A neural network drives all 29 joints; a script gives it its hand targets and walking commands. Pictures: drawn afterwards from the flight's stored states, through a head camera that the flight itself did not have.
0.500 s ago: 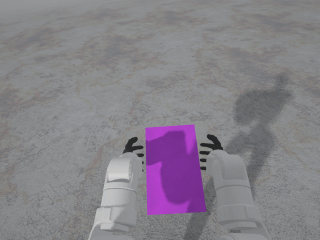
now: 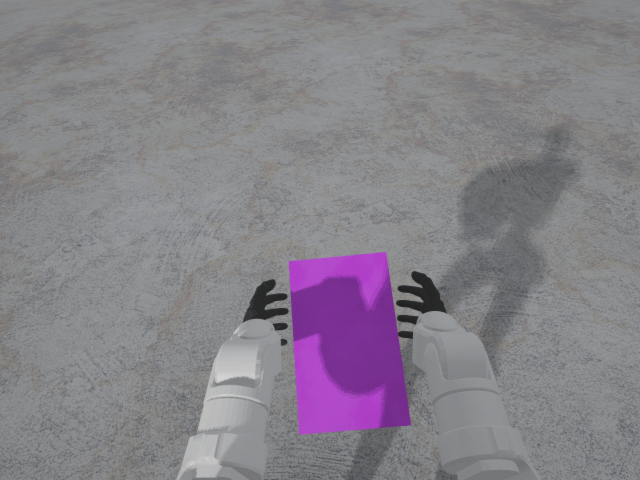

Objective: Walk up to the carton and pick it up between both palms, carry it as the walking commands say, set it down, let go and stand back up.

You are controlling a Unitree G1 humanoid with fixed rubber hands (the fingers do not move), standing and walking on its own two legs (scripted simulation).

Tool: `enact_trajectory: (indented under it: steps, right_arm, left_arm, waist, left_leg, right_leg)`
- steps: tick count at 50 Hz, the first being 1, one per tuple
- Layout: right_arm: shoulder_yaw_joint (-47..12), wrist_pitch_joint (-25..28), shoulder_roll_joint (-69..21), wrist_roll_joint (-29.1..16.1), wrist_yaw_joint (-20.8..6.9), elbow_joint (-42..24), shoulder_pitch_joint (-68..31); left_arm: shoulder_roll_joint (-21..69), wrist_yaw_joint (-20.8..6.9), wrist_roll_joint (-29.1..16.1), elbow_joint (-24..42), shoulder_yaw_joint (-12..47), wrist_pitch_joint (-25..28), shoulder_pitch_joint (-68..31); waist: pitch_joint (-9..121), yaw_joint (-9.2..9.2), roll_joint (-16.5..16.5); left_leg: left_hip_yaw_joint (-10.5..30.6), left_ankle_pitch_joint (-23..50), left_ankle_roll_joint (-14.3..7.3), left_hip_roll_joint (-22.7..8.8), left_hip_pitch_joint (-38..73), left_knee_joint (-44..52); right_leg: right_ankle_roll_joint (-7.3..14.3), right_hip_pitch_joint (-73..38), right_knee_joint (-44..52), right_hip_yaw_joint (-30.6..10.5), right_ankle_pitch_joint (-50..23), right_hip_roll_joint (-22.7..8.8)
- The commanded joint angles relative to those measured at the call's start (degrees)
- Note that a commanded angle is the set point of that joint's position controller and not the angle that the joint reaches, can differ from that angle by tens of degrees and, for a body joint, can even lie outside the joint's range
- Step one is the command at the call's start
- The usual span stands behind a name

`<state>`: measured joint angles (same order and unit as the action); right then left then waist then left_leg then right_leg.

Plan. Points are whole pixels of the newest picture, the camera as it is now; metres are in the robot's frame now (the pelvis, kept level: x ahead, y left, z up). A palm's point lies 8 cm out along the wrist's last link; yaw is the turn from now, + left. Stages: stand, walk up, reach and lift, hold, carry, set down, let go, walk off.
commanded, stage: carry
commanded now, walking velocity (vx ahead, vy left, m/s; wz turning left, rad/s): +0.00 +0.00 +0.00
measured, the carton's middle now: (344, 341) +0.36 -0.01 -0.06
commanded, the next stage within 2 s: none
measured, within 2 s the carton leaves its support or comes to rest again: neither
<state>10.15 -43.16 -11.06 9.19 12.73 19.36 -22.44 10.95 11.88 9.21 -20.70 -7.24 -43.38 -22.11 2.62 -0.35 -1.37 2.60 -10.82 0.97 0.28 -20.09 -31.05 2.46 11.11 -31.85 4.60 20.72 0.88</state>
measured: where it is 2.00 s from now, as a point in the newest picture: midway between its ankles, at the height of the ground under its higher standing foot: outside the picture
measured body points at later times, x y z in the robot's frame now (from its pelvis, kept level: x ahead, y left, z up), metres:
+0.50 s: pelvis +0.00 +0.00 +0.00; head -0.02 +0.00 +0.45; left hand +0.33 +0.11 +0.03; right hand +0.33 -0.12 +0.04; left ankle +0.06 +0.13 -0.73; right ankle -0.04 -0.09 -0.73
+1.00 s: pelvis +0.00 +0.01 +0.00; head -0.02 +0.00 +0.45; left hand +0.32 +0.12 +0.02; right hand +0.33 -0.12 +0.03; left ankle +0.06 +0.13 -0.73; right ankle -0.04 -0.09 -0.73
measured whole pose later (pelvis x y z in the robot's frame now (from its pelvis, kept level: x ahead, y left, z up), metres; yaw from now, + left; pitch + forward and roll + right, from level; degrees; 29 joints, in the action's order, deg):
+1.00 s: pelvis +0.00 +0.01 +0.00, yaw +0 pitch +0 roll +0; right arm 13.2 -36.4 -11.6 12.7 10.8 28.2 -24.0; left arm 11.1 9.9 12.7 -28.6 -9.6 -36.6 -22.6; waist 3.7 -0.4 -0.6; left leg 2.2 -10.4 0.3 0.9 -20.2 -30.4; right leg 1.8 11.4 -31.8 4.3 20.6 0.1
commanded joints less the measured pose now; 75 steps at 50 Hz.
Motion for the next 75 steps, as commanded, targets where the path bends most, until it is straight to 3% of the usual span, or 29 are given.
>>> enact_trajectory:
  steps: [1, 7, 8, 17, 18, 20, 25, 27, 30, 31, 34, 37, 38, 42, 43, 45, 47, 48, 50, 51, 52, 53, 54, 62, 65, 66, 70, 73, 75]
  right_arm:
    - [-21.05, 3.19, -47.21, -10.77, -10.76, -4.46, -25.78]
    - [-15.52, 6.95, -41.84, -7.26, -12.28, 6.47, -27.31]
    - [-19.64, 7.99, -44.59, -10.55, -12.08, -0.87, -30.15]
    - [-27.36, 3.37, -52.36, -14.26, -11.13, -12.66, -28.32]
    - [-20.69, 3.90, -45.33, -9.58, -11.25, -2.51, -26.95]
    - [-22.13, 3.74, -45.47, -10.08, -11.22, -3.48, -23.69]
    - [-13.93, 8.77, -41.18, -4.99, -13.20, 11.30, -24.67]
    - [-20.96, 9.32, -47.17, -10.55, -13.03, 0.47, -29.36]
    - [-16.91, 9.74, -45.95, -7.14, -12.58, 6.58, -28.14]
    - [-24.48, 9.37, -50.77, -13.17, -11.95, -7.23, -31.47]
    - [-24.45, 7.18, -50.27, -11.78, -12.14, -2.65, -26.89]
    - [-30.50, 5.72, -52.07, -16.54, -11.96, -16.27, -31.53]
    - [-24.79, 5.01, -48.12, -11.50, -11.99, -4.56, -25.17]
    - [-25.05, 5.72, -49.14, -12.53, -12.26, -7.17, -26.15]
    - [-18.52, 6.73, -44.45, -6.54, -12.72, 5.07, -23.19]
    - [-16.01, 8.79, -41.69, -5.44, -13.47, 9.97, -24.07]
    - [-21.94, 10.72, -46.63, -9.85, -13.03, -0.77, -29.23]
    - [-17.21, 12.19, -41.97, -7.19, -13.65, 7.28, -31.06]
    - [-27.48, 9.91, -52.04, -12.92, -12.44, -8.14, -31.44]
    - [-22.09, 9.69, -48.79, -9.64, -12.74, 2.63, -28.74]
    - [-26.55, 9.29, -50.12, -13.16, -12.12, -7.93, -29.87]
    - [-15.99, 9.86, -39.11, -5.64, -11.60, 6.86, -23.79]
    - [-22.92, 10.58, -45.87, -11.47, -12.52, -1.92, -29.48]
    - [-25.74, 8.67, -48.98, -12.09, -12.55, -5.49, -27.75]
    - [-21.52, 9.69, -45.14, -8.65, -12.94, 2.24, -29.44]
    - [-26.13, 9.35, -50.05, -12.97, -12.87, -4.95, -30.46]
    - [-18.55, 10.42, -43.23, -6.71, -13.38, 8.25, -26.53]
    - [-22.23, 12.44, -44.32, -10.57, -13.06, -1.18, -28.37]
    - [-17.40, 14.23, -40.42, -5.84, -13.80, 10.72, -29.53]
  left_arm:
    - [49.63, -10.34, -9.97, 6.64, 18.69, 4.33, -22.34]
    - [44.50, -11.25, -5.17, -3.88, 14.76, 7.76, -22.62]
    - [46.78, -11.26, -8.87, 4.70, 18.41, 8.97, -27.31]
    - [54.49, -11.03, -13.89, 13.97, 24.66, 4.37, -24.56]
    - [48.62, -11.42, -9.25, 1.63, 18.49, 4.28, -22.91]
    - [47.51, -11.71, -8.73, 1.84, 17.52, 4.51, -17.65]
    - [42.63, -12.24, -4.36, -5.08, 14.28, 10.20, -26.44]
    - [48.05, -12.40, -9.73, 6.60, 20.00, 10.81, -31.25]
    - [49.51, -12.43, -7.82, -1.16, 19.03, 10.73, -30.08]
    - [51.24, -11.63, -12.75, 13.83, 24.24, 10.84, -32.67]
    - [50.59, -11.30, -10.14, 6.69, 21.08, 9.01, -24.74]
    - [53.55, -11.15, -12.96, 13.34, 24.50, 6.77, -23.91]
    - [51.03, -11.45, -8.78, 1.36, 20.23, 5.96, -17.72]
    - [48.94, -11.86, -11.05, 9.33, 21.46, 7.04, -24.22]
    - [45.11, -12.43, -6.34, -1.43, 16.32, 8.18, -23.87]
    - [43.09, -12.59, -3.79, -7.28, 14.38, 9.88, -22.08]
    - [48.89, -12.78, -8.74, 3.79, 20.77, 11.79, -26.94]
    - [43.40, -13.19, -5.43, -3.74, 15.71, 13.22, -29.55]
    - [54.68, -12.69, -12.36, 9.51, 24.82, 10.88, -27.55]
    - [50.19, -12.34, -9.46, 3.11, 20.90, 11.13, -30.10]
    - [51.95, -12.00, -12.21, 9.15, 23.93, 10.53, -27.37]
    - [41.67, -11.08, -4.70, -7.69, 14.37, 10.61, -18.93]
    - [45.71, -11.37, -9.01, 5.32, 19.86, 11.84, -27.03]
    - [50.81, -12.01, -10.84, 6.27, 22.40, 10.00, -25.69]
    - [48.07, -12.68, -6.64, -4.56, 17.78, 10.52, -24.11]
    - [50.89, -12.43, -11.65, 7.85, 22.84, 10.73, -29.59]
    - [45.56, -12.99, -4.94, -8.58, 15.52, 11.56, -23.56]
    - [46.67, -12.81, -8.76, 1.29, 18.81, 13.70, -25.54]
    - [42.57, -13.71, -4.34, -9.60, 14.29, 15.38, -26.38]
  waist:
    - [21.14, 0.08, 2.00]
    - [20.41, 0.24, -3.68]
    - [19.09, -0.18, -4.07]
    - [19.09, -0.45, 5.81]
    - [19.85, -0.15, 3.76]
    - [20.35, -0.18, 8.27]
    - [18.67, -0.07, -2.81]
    - [16.49, -0.52, -2.47]
    - [15.32, -0.45, -5.35]
    - [16.21, -0.54, -2.07]
    - [19.20, -0.55, 2.55]
    - [21.79, -0.45, 6.49]
    - [21.21, -0.27, 4.84]
    - [23.71, -0.21, 4.31]
    - [24.22, -0.48, 2.85]
    - [20.97, -0.09, -1.53]
    - [18.92, -0.40, -1.16]
    - [20.22, -0.59, -3.36]
    - [17.50, -0.69, 5.45]
    - [17.73, -0.82, 1.51]
    - [20.12, -0.82, 3.61]
    - [20.92, -0.25, -2.02]
    - [22.61, -0.66, -1.96]
    - [18.18, -0.42, 2.34]
    - [17.74, -0.65, 3.55]
    - [18.57, -0.82, 3.36]
    - [20.19, -0.50, 1.07]
    - [19.56, -0.79, 0.91]
    - [19.66, -0.67, -0.24]
  left_leg:
    - [0.50, 14.91, -2.29, -4.30, 6.93, -0.36]
    - [2.81, 15.88, -2.10, -5.61, 9.07, 3.10]
    - [2.99, 14.70, -2.04, -5.61, 9.63, 3.20]
    - [1.90, 11.48, -2.46, -4.93, 6.65, 2.21]
    - [0.86, 8.52, -2.01, -3.43, 3.76, 1.04]
    - [-0.13, 8.38, -2.28, -3.60, 3.41, -0.67]
    - [2.23, 22.12, -1.68, -5.19, 6.41, 1.24]
    - [2.14, 13.20, -1.93, -4.93, 7.06, 1.26]
    - [4.33, 7.95, -1.55, -5.36, 6.41, 6.65]
    - [6.04, 5.07, -2.44, -5.93, 5.29, 6.55]
    - [3.02, 5.48, -1.80, -4.47, 6.99, 4.46]
    - [2.63, 9.68, -2.63, -4.71, 8.11, 3.17]
    - [2.27, 11.95, -2.68, -4.82, 6.83, 3.29]
    - [0.97, 16.47, -2.60, -4.21, 7.65, 0.55]
    - [0.65, 19.33, -2.07, -4.24, 7.31, 0.01]
    - [2.21, 15.40, -2.34, -4.79, 6.80, 2.86]
    - [2.44, 15.66, -2.60, -4.76, 6.94, 2.16]
    - [2.81, 17.12, -2.36, -5.26, 7.74, 1.94]
    - [2.34, 15.54, -2.87, -4.50, 4.67, 0.27]
    - [1.78, 13.02, -1.91, -4.01, 4.86, 2.04]
    - [2.32, 18.78, -2.03, -5.13, 8.15, 1.79]
    - [3.04, 18.26, -2.37, -5.36, 9.61, 3.10]
    - [4.92, 19.54, -2.59, -5.72, 10.11, 4.75]
    - [3.37, 8.11, -2.64, -3.90, 5.73, 3.79]
    - [2.89, 6.35, -2.69, -3.97, 4.74, 4.97]
    - [2.30, 10.07, -2.24, -3.99, 5.58, 2.98]
    - [1.29, 9.86, -1.86, -3.59, 4.07, 2.50]
    - [2.33, 14.95, -2.01, -4.80, 6.54, 3.50]
    - [2.32, 12.65, -1.89, -4.24, 5.55, 2.07]
  right_leg:
    - [-0.20, -7.90, 3.39, -4.94, -25.52, -7.79]
    - [0.37, -5.41, 2.27, -4.01, -12.54, -5.57]
    - [0.37, -3.64, 2.59, -5.01, -10.76, -5.52]
    - [0.25, -7.02, 6.07, -4.74, -16.80, -6.82]
    - [1.20, -7.95, 6.49, -6.57, -19.27, -8.29]
    - [0.93, -10.27, 6.12, -6.10, -29.91, -9.31]
    - [-0.45, -7.40, 0.04, -3.85, -23.23, -6.94]
    - [-0.29, -3.44, 4.51, -5.58, -17.23, -6.87]
    - [0.14, -1.94, 4.17, -4.35, -4.63, -5.67]
    - [-0.12, -4.13, 4.30, -3.57, -4.97, -5.24]
    - [0.52, -6.30, 7.08, -5.75, -10.44, -6.66]
    - [0.93, -7.57, 6.52, -5.08, -16.07, -6.70]
    - [0.83, -7.60, 5.25, -4.85, -17.08, -6.69]
    - [0.85, -10.15, 3.34, -5.30, -28.58, -7.63]
    - [0.47, -10.79, 1.95, -4.11, -31.82, -7.98]
    - [0.53, -6.82, 2.36, -5.06, -18.12, -7.07]
    - [0.01, -4.81, 2.77, -4.97, -17.73, -7.05]
    - [0.12, -5.45, 2.50, -4.96, -16.84, -6.84]
    - [-0.55, -6.75, 3.14, -4.73, -25.10, -7.61]
    - [0.00, -6.30, 3.60, -5.03, -20.85, -7.76]
    - [-0.74, -7.47, 3.27, -3.72, -22.05, -6.51]
    - [-0.47, -5.96, 2.30, -3.40, -17.36, -5.76]
    - [-0.48, -8.14, 0.50, -3.73, -13.29, -5.64]
    - [1.18, -5.03, 6.22, -5.89, -14.32, -7.25]
    - [1.19, -5.45, 6.23, -5.74, -13.07, -7.54]
    - [1.16, -5.54, 6.04, -6.28, -19.04, -7.48]
    - [1.41, -8.81, 4.49, -5.72, -23.74, -8.87]
    - [0.81, -6.77, 3.32, -5.19, -21.01, -7.83]
    - [0.59, -5.67, 4.52, -5.82, -19.81, -7.80]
